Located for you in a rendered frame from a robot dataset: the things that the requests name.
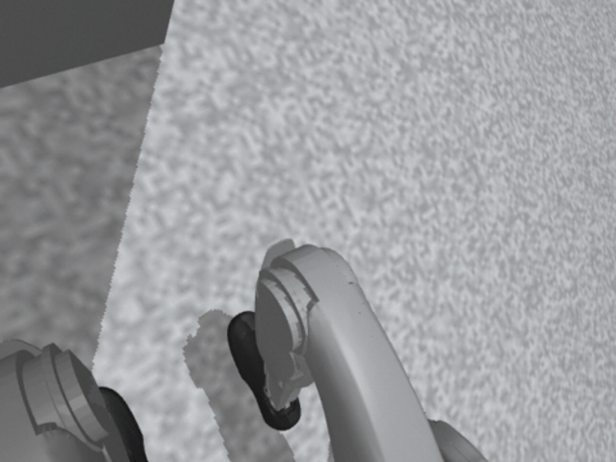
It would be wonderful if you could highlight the right robot hand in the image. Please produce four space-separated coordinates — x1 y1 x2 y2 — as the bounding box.
425 413 488 462

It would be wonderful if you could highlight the right robot foot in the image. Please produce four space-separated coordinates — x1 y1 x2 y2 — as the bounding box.
227 311 301 431

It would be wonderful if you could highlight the left robot foot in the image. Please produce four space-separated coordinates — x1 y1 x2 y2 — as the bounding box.
98 387 148 462

